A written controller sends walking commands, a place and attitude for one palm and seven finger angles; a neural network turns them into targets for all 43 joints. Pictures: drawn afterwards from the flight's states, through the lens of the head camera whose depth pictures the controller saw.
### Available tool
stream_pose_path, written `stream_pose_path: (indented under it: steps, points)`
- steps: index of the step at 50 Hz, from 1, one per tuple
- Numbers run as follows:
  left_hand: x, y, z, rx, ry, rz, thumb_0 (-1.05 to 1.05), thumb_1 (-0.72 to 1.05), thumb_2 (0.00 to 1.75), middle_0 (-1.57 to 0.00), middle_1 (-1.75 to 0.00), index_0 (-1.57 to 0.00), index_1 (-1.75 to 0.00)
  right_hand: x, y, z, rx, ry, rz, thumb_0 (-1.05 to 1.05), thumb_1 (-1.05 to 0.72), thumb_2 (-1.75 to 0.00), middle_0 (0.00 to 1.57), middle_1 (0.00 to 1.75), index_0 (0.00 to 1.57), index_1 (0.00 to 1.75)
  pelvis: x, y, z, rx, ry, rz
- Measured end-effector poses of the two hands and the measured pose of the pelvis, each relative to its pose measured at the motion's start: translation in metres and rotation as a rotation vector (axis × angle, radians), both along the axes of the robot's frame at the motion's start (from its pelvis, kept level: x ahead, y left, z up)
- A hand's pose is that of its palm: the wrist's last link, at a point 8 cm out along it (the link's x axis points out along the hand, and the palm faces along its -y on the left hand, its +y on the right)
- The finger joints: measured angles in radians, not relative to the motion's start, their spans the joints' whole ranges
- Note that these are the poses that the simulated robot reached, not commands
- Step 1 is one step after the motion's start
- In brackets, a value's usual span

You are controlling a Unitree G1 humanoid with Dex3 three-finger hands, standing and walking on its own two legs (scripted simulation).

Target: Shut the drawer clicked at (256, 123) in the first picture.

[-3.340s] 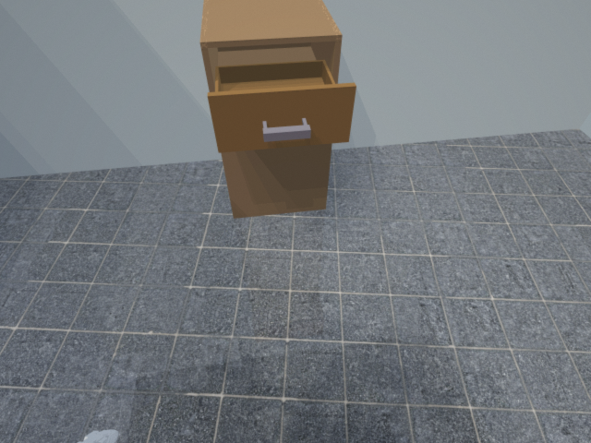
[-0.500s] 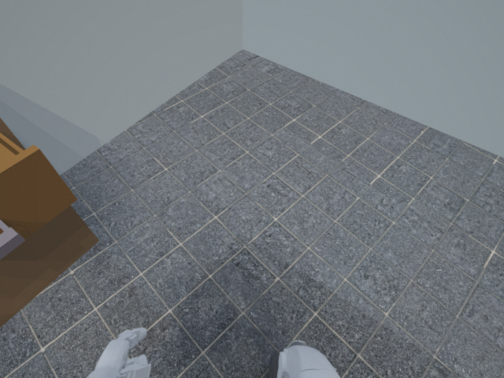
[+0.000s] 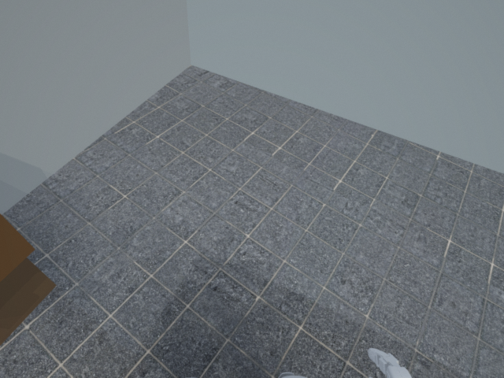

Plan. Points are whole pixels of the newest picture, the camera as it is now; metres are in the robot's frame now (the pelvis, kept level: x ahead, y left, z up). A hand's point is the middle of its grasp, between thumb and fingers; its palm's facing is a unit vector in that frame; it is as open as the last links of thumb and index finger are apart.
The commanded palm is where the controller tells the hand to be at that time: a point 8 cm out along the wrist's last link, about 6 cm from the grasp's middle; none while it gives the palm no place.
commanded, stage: walk to a spot facing it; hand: left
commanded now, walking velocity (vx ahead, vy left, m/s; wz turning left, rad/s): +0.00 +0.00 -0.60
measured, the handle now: out of the picture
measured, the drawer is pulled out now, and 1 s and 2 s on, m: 0.28 0.28 0.28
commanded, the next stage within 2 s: turn to face it in 0.94 s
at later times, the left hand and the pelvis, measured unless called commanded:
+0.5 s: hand (169, 369) +0.15 +0.15 -0.15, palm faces -0.33 -0.92 -0.22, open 7.4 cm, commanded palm none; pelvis -0.01 +0.00 +0.01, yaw -20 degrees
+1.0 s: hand (180, 361) +0.17 +0.14 -0.18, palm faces -0.44 -0.88 -0.17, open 7.4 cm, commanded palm none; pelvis +0.10 -0.03 +0.00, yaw -33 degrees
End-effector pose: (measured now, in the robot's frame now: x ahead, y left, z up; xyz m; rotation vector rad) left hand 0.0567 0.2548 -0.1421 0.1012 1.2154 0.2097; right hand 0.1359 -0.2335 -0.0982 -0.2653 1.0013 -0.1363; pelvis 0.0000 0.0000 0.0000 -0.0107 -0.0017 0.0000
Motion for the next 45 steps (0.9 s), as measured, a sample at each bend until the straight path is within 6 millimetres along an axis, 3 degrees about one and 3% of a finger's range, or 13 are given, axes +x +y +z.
stream_pose_path:
  steps: [7,14,19,25,28,31,34,40,45]
  points:
    - [-0.005,0.028,0.009,-0.008,0.082,-0.073,0.00,0.91,0.90,-0.20,-0.29,-0.20,-0.29,-0.040,0.011,0.017,-0.020,0.040,-0.097,0.01,-0.91,-0.90,0.21,0.30,0.21,0.30,0.001,0.021,0.017,-0.032,-0.005,-0.097]
    - [0.010,0.024,0.012,-0.007,0.142,-0.176,0.00,0.91,0.90,-0.20,-0.29,-0.19,-0.29,-0.105,0.011,0.010,0.001,0.138,-0.256,0.01,-0.91,-0.90,0.21,0.30,0.21,0.30,0.001,0.026,0.021,-0.039,0.005,-0.189]
    - [0.046,-0.002,0.014,0.000,0.120,-0.294,0.00,0.91,0.90,-0.20,-0.29,-0.19,-0.29,-0.167,0.007,-0.004,0.036,0.237,-0.391,0.01,-0.91,-0.90,0.21,0.30,0.21,0.30,-0.004,0.019,0.018,-0.026,0.011,-0.263]
    - [0.105,-0.057,0.022,0.033,-0.010,-0.455,0.00,0.91,0.90,-0.20,-0.29,-0.19,-0.29,-0.240,-0.007,-0.030,0.099,0.334,-0.534,0.01,-0.91,-0.90,0.20,0.30,0.21,0.30,-0.014,-0.004,0.006,0.001,0.015,-0.350]
    - [0.125,-0.083,0.026,0.048,-0.095,-0.503,0.00,0.91,0.90,-0.20,-0.29,-0.20,-0.29,-0.265,-0.016,-0.046,0.125,0.381,-0.571,0.01,-0.91,-0.90,0.20,0.30,0.21,0.30,-0.015,-0.016,-0.003,-0.002,0.010,-0.370]
    - [0.129,-0.098,0.037,0.050,-0.122,-0.517,0.00,0.91,0.90,-0.20,-0.29,-0.20,-0.29,-0.265,-0.024,-0.042,0.140,0.385,-0.592,0.01,-0.91,-0.90,0.20,0.30,0.20,0.30,-0.010,-0.025,0.004,0.000,0.001,-0.403]
    - [0.128,-0.106,0.042,0.049,-0.100,-0.547,0.00,0.90,0.90,-0.20,-0.29,-0.20,-0.29,-0.247,-0.035,-0.033,0.139,0.314,-0.606,0.01,-0.91,-0.90,0.20,0.30,0.20,0.30,-0.002,-0.033,0.012,0.008,-0.002,-0.438]
    - [0.120,-0.108,0.035,0.031,-0.009,-0.569,0.00,0.90,0.90,-0.21,-0.30,-0.20,-0.30,-0.193,-0.054,-0.020,0.119,0.182,-0.612,0.01,-0.91,-0.90,0.20,0.30,0.20,0.30,0.022,-0.040,0.018,0.007,-0.001,-0.492]
    - [0.117,-0.094,0.021,0.020,0.093,-0.547,0.00,0.90,0.90,-0.21,-0.30,-0.20,-0.30,-0.132,-0.064,-0.012,0.091,0.110,-0.586,0.01,-0.91,-0.90,0.20,0.30,0.20,0.30,0.053,-0.039,0.015,-0.009,0.003,-0.526]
